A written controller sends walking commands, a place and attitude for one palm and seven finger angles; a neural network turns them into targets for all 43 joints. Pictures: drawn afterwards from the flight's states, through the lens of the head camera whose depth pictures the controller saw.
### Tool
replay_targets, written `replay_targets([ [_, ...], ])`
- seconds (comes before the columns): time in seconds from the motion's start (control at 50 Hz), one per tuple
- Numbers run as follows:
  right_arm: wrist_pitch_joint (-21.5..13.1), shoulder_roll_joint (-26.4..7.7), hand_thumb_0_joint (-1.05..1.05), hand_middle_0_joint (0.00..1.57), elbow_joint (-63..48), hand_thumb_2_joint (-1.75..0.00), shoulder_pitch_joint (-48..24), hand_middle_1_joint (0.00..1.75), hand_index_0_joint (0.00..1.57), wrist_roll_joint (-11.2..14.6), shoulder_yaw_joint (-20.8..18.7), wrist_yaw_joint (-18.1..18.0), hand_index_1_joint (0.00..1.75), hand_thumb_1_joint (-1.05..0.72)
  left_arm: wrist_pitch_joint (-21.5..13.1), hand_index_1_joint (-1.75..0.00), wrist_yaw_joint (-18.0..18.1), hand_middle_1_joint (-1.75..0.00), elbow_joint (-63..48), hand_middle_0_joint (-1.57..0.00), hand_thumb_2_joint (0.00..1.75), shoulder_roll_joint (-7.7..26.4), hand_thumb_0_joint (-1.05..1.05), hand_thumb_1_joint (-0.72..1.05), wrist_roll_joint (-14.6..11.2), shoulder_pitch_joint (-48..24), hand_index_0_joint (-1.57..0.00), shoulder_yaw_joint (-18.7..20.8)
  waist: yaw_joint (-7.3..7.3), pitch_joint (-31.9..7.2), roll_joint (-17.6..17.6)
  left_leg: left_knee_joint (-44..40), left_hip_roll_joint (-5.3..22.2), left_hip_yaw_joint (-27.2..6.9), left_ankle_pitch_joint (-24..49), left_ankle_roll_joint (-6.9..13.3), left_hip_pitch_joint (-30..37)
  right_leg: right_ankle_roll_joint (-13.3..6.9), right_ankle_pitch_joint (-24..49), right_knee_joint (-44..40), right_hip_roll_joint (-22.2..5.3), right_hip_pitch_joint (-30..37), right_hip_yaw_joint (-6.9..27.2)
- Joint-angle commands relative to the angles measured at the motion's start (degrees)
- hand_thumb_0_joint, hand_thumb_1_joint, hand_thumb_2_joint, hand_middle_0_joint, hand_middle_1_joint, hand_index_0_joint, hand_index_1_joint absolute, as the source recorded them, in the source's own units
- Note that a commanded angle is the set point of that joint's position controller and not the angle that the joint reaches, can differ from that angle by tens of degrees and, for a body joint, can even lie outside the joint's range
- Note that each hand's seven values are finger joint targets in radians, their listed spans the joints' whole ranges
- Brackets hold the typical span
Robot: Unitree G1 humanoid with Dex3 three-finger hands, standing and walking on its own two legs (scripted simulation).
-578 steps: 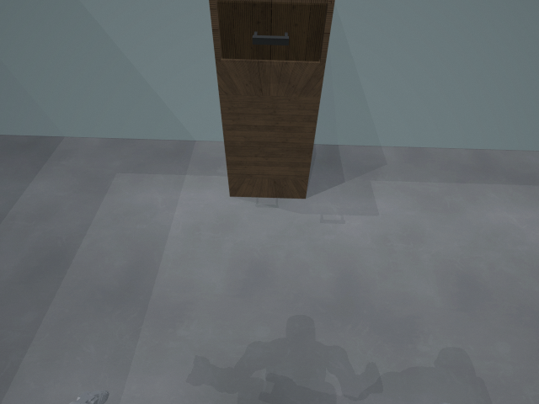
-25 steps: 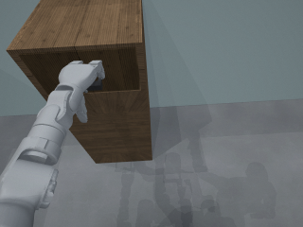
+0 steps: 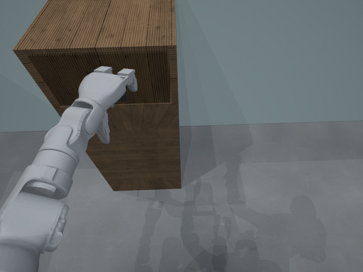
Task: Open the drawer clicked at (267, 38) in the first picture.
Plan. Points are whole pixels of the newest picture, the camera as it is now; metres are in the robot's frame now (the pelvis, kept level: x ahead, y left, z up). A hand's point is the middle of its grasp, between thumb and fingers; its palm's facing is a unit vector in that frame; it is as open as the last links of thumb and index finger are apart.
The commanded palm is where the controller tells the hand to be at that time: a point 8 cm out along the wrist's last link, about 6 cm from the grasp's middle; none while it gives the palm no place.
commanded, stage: move the hooked fingers above the handle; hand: left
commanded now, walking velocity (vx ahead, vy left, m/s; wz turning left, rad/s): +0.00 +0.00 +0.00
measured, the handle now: (105, 90) +0.56 +0.22 +0.05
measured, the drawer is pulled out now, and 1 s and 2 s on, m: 0.00 0.00 0.00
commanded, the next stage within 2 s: none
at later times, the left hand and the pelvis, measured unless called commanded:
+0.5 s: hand (107, 90) +0.49 +0.19 +0.11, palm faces +0.01 -0.07 -1.00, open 13.9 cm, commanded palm +0.48 +0.22 +0.16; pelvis +0.01 +0.01 +0.00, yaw +0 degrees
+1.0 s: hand (100, 98) +0.49 +0.21 +0.09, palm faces -0.02 -0.02 -1.00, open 13.8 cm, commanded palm +0.48 +0.23 +0.16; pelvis +0.00 +0.00 +0.00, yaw -1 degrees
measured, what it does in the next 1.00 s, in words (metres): stands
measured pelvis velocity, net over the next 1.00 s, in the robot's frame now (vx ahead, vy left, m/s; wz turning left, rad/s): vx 0.00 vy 0.00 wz -0.02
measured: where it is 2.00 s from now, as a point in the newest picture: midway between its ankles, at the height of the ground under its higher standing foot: outside the picture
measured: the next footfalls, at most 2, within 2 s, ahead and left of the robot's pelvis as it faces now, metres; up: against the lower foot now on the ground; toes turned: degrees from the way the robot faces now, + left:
none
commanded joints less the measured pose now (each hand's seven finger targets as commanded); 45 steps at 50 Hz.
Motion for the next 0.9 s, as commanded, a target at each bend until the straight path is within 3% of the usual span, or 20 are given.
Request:
replay_targets([
  [0.0,-1.85,-5.97,0.0,0.2,-2.81,-0.9,3.81,0.3,0.2,-0.02,-0.92,0.59,0.3,-0.9,4.88,-1.2,13.45,-1.2,-5.66,-0.3,0.3,22.21,0.0,-0.5,0.47,-36.45,-0.3,15.23,-0.76,-21.94,4.78,-2.11,-1.96,-1.06,18.66,-0.28,6.05,-2.71,12.46,0.08,3.56,7.09,1.32],
  [0.08,-1.13,-6.67,0.0,0.2,-2.36,-0.9,1.11,0.3,0.2,-0.12,0.27,1.56,0.3,-0.9,17.63,-1.2,15.47,-1.2,7.09,-0.3,0.3,21.44,0.0,-0.5,3.87,-34.43,-0.3,11.5,0.0,-23.18,2.53,-2.75,-1.44,1.63,20.09,-0.64,2.24,-2.13,16.89,0.19,2.84,11.65,1.38],
  [0.12,-0.1,-7.44,0.0,0.2,-2.83,-0.9,1.17,0.3,0.2,0.0,0.07,1.67,0.3,-0.9,22.1,-1.2,11.9,-1.2,12.84,-0.3,0.3,22.05,0.0,-0.5,4.08,-31.86,-0.3,11.8,0.48,-27.14,-0.84,-2.85,-1.39,2.25,22.03,-0.32,2.57,-1.81,20.47,0.05,2.73,16.22,1.81],
  [0.16,0.95,-8.39,0.0,0.2,-4.01,-0.9,2.17,0.3,0.2,0.48,-0.27,1.28,0.3,-0.9,23.75,-1.2,5.51,-1.2,16.13,-0.3,0.3,19.42,0.0,-0.5,2.67,-28.6,-0.3,9.0,-0.63,-26.93,-5.72,-3.45,-1.04,2.73,21.82,0.45,2.79,-1.1,23.16,-0.82,2.51,18.08,1.74],
  [0.22,0.99,-9.37,0.0,0.2,-6.05,-0.9,2.49,0.3,0.2,0.9,-1.29,0.1,0.3,-0.9,18.99,-1.2,-4.98,-1.2,9.75,-0.3,0.3,7.27,0.0,-0.5,-0.75,-27.85,-0.3,-0.76,-5.03,-22.6,-11.21,-3.04,-0.5,1.74,22.01,2.04,6.44,-0.38,24.31,-3.15,2.32,14.76,1.64],
  [0.28,-0.22,-8.42,0.0,0.2,-5.96,-0.9,2.54,0.3,0.2,-0.02,-1.62,-0.74,0.3,-0.9,8.22,-1.2,-9.6,-1.2,-5.27,-0.3,0.3,3.58,0.0,-0.5,-2.92,-32.37,-0.3,-3.54,-5.64,-20.81,-5.1,-1.8,-0.83,-0.45,21.89,2.57,12.4,-0.61,18.37,-3.43,2.76,7.83,2.34],
  [0.3,-0.63,-8.04,0.0,0.2,-5.44,-0.9,3.29,0.3,0.2,-0.14,-1.74,-1.01,0.3,-0.9,5.15,-1.2,-9.19,-1.2,-9.59,-0.3,0.3,6.61,0.0,-0.5,-3.16,-34.65,-0.3,-0.94,-5.03,-22.13,-2.01,-1.28,-0.87,-1.35,23.03,2.35,14.3,-1.1,17.31,-2.85,2.93,6.86,2.57],
  [0.32,-1.06,-7.58,0.0,0.2,-5.36,-0.9,4.03,0.3,0.2,-0.3,-1.8,-1.08,0.3,-0.9,2.45,-1.2,-8.36,-1.2,-13.44,-0.3,0.3,5.98,0.0,-0.5,-3.78,-38.31,-0.3,-1.81,-5.57,-21.89,-0.17,-0.95,-0.97,-1.98,23.94,2.13,15.64,-1.39,16.18,-2.73,3.06,5.04,2.4],
  [0.36,-1.3,-7.38,0.0,0.2,-3.69,-0.9,6.79,0.3,0.2,-0.53,-2.53,-0.96,0.3,-0.9,-1.83,-1.2,-4.0,-1.2,-16.51,-0.3,0.3,14.25,0.0,-0.5,-3.2,-41.18,-0.3,6.42,-4.01,-24.17,4.68,0.44,-0.58,-3.19,28.41,0.6,17.98,-2.17,15.79,-0.92,3.56,2.35,2.05],
  [0.38,-1.34,-7.1,0.0,0.2,-3.34,-0.9,7.31,0.3,0.2,-0.86,-2.53,-0.63,0.3,-0.9,-2.26,-1.2,-1.07,-1.2,-16.3,-0.3,0.3,14.95,0.0,-0.5,-2.7,-40.61,-0.3,7.71,-3.59,-26.16,5.77,1.26,-0.29,-3.57,31.22,-0.15,18.98,-2.29,15.88,0.19,3.71,1.7,1.77],
  [0.4,-1.36,-6.5,0.0,0.2,-2.65,-0.9,7.88,0.3,0.2,-0.84,-2.61,-0.05,0.3,-0.9,-1.65,-1.2,1.08,-1.2,-13.06,-0.3,0.3,11.83,0.0,-0.5,-2.28,-38.97,-0.3,6.11,-3.4,-24.94,6.37,1.71,-0.29,-3.76,32.88,-1.05,18.06,-2.38,15.34,0.66,3.89,0.25,1.1],
  [0.42,-1.5,-6.6,0.0,0.2,-1.86,-0.9,8.43,0.3,0.2,-1.02,-2.58,0.72,0.3,-0.9,-0.63,-1.2,3.41,-1.2,-10.74,-0.3,0.3,12.06,0.0,-0.5,-1.98,-38.76,-0.3,7.28,-3.26,-23.73,4.98,2.05,-0.17,-3.62,34.14,-1.34,16.24,-2.43,15.99,0.82,4.12,0.0,0.61],
  [0.46,-1.34,-7.23,0.0,0.2,-0.72,-0.9,8.27,0.3,0.2,-0.92,-2.07,1.85,0.3,-0.9,3.72,-1.2,8.44,-1.2,-1.58,-0.3,0.3,18.1,0.0,-0.5,-0.51,-34.83,-0.3,13.85,-1.61,-20.05,2.89,1.03,-0.25,-2.99,29.96,-1.65,8.89,-2.73,15.31,1.84,4.23,0.71,0.0],
  [0.52,-0.67,-7.39,0.0,0.2,-1.34,-0.9,6.13,0.3,0.2,-1.38,-1.4,3.16,0.3,-0.9,12.1,-1.2,12.47,-1.2,4.63,-0.3,0.3,19.77,0.0,-0.5,2.6,-32.83,-0.3,14.78,0.22,-23.86,2.65,0.46,-0.76,-0.53,29.21,-1.08,4.44,-2.86,19.0,2.61,3.9,6.57,0.26],
  [0.58,0.38,-7.74,0.0,0.2,-2.53,-0.9,5.36,0.3,0.2,-1.05,-1.37,3.68,0.3,-0.9,19.13,-1.2,10.7,-1.2,9.25,-0.3,0.3,18.15,0.0,-0.5,5.17,-30.18,-0.3,11.01,0.13,-27.73,0.54,0.33,-0.27,1.1,29.6,-0.46,4.17,-2.26,22.81,2.45,3.48,10.85,0.79],
  [0.62,1.22,-8.39,0.0,0.2,-3.6,-0.9,5.38,0.3,0.2,-0.55,-1.6,3.14,0.3,-0.9,20.21,-1.2,7.03,-1.2,9.71,-0.3,0.3,17.73,0.0,-0.5,3.96,-29.01,-0.3,10.07,-0.96,-28.69,-4.05,-0.21,-0.3,1.36,28.82,0.42,4.19,-1.76,24.62,1.17,3.31,14.17,1.13],
  [0.68,2.42,-8.8,0.0,0.2,-4.69,-0.9,3.26,0.3,0.2,0.37,-0.78,1.47,0.3,-0.9,21.31,-1.2,3.03,-1.2,12.57,-0.3,0.3,19.12,0.0,-0.5,3.33,-27.81,-0.3,9.32,-1.69,-21.7,-9.18,-2.55,-0.63,2.29,20.05,1.25,0.84,-0.96,20.72,-1.12,2.81,14.17,1.39],
  [0.72,1.89,-9.03,0.0,0.2,-5.63,-0.9,3.0,0.3,0.2,0.83,-0.67,0.49,0.3,-0.9,18.74,-1.2,0.19,-1.2,9.77,-0.3,0.3,18.37,0.0,-0.5,2.03,-29.84,-0.3,8.14,-2.87,-18.42,-10.25,-3.34,-0.65,2.22,15.87,1.79,0.69,-0.71,17.93,-2.95,2.33,13.48,2.1],
  [0.78,0.89,-8.27,0.0,0.2,-7.09,-0.9,3.83,0.3,0.2,0.45,-0.91,-0.75,0.3,-0.9,10.92,-1.2,-2.29,-1.2,1.97,-0.3,0.3,19.02,0.0,-0.5,1.25,-29.98,-0.3,9.13,-2.53,-21.22,-6.16,-2.44,-0.99,1.58,16.66,2.37,3.34,-0.88,18.93,-2.21,2.27,13.94,3.15],
  [0.88,-0.63,-6.84,0.0,0.2,-5.88,-0.9,6.37,0.3,0.2,-0.67,-2.28,-0.73,0.3,-0.9,0.7,-1.2,2.0,-1.2,-10.12,-0.3,0.3,20.22,0.0,-0.5,1.59,-36.15,-0.3,11.47,-2.71,-25.55,3.87,0.15,-0.86,0.01,21.35,1.73,9.53,-1.79,17.21,-0.52,3.13,8.16,3.27],
])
